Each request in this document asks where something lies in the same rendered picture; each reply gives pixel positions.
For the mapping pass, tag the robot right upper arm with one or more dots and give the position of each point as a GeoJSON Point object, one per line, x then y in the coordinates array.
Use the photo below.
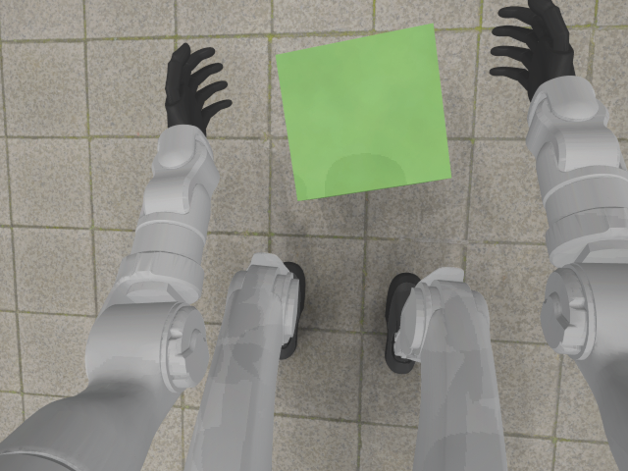
{"type": "Point", "coordinates": [585, 315]}

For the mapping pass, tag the carton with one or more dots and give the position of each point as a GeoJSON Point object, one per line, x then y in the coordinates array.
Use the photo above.
{"type": "Point", "coordinates": [365, 113]}

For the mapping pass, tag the robot right thigh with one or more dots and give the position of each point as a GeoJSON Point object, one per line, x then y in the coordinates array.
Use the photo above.
{"type": "Point", "coordinates": [460, 426]}

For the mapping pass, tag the robot left upper arm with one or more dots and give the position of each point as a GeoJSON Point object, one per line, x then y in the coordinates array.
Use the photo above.
{"type": "Point", "coordinates": [140, 358]}

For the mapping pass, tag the right robot forearm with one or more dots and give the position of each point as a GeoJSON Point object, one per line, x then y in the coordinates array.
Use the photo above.
{"type": "Point", "coordinates": [582, 175]}

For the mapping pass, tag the left robot hand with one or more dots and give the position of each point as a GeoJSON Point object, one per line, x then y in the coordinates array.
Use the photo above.
{"type": "Point", "coordinates": [183, 103]}

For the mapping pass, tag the right robot hand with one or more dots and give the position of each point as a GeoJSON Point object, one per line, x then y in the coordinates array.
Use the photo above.
{"type": "Point", "coordinates": [550, 55]}

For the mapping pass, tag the left robot forearm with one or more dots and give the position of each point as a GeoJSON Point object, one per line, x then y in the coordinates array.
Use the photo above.
{"type": "Point", "coordinates": [165, 260]}

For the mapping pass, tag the robot thigh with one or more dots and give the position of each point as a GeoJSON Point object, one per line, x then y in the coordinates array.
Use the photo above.
{"type": "Point", "coordinates": [460, 426]}
{"type": "Point", "coordinates": [234, 426]}

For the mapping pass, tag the robot left thigh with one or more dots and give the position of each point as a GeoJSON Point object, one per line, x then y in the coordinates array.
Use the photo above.
{"type": "Point", "coordinates": [234, 426]}

